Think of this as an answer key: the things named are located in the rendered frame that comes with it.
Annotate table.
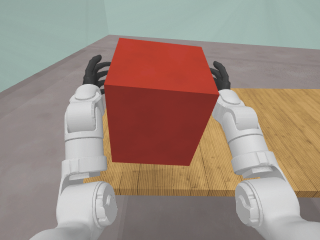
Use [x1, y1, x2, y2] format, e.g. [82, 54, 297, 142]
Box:
[83, 88, 320, 198]

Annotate robot left upper arm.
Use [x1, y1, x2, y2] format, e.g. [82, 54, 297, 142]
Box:
[29, 181, 118, 240]

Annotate robot right upper arm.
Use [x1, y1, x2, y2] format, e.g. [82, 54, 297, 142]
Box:
[235, 177, 320, 240]

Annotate carton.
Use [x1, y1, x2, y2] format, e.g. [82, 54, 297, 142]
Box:
[104, 38, 220, 166]

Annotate left robot forearm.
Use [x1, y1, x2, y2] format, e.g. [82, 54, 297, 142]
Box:
[56, 84, 108, 223]

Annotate robot right hand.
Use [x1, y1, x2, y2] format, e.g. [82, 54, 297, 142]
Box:
[210, 61, 231, 91]

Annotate right robot forearm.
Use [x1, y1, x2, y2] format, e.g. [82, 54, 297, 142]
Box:
[212, 89, 300, 214]

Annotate robot left hand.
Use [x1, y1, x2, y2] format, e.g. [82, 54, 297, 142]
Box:
[82, 54, 111, 95]

